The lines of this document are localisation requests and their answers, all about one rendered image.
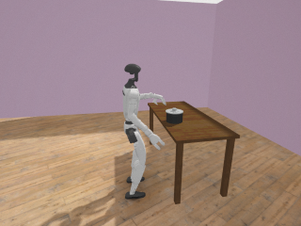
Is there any robot right hand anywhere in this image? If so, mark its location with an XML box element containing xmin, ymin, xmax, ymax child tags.
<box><xmin>149</xmin><ymin>134</ymin><xmax>166</xmax><ymax>150</ymax></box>

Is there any right robot shin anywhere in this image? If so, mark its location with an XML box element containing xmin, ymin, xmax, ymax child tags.
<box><xmin>130</xmin><ymin>163</ymin><xmax>146</xmax><ymax>195</ymax></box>

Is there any robot right upper arm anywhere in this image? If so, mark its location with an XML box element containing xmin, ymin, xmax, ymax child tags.
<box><xmin>127</xmin><ymin>89</ymin><xmax>139</xmax><ymax>121</ymax></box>

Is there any table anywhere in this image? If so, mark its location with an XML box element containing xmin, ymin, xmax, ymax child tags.
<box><xmin>148</xmin><ymin>101</ymin><xmax>240</xmax><ymax>204</ymax></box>

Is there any robot left hand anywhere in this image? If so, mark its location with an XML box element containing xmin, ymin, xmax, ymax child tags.
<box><xmin>153</xmin><ymin>94</ymin><xmax>166</xmax><ymax>105</ymax></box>

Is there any lid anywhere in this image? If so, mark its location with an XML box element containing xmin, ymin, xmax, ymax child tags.
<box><xmin>166</xmin><ymin>108</ymin><xmax>183</xmax><ymax>115</ymax></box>

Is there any left robot forearm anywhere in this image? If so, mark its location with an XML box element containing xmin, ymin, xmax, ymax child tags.
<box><xmin>139</xmin><ymin>92</ymin><xmax>155</xmax><ymax>100</ymax></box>

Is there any pot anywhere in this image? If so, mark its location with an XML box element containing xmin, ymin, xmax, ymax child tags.
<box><xmin>166</xmin><ymin>113</ymin><xmax>183</xmax><ymax>124</ymax></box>

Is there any right robot forearm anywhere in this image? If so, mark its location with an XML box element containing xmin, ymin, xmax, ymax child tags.
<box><xmin>130</xmin><ymin>114</ymin><xmax>153</xmax><ymax>137</ymax></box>

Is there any robot torso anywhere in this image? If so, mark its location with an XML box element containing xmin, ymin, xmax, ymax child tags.
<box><xmin>122</xmin><ymin>86</ymin><xmax>140</xmax><ymax>135</ymax></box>

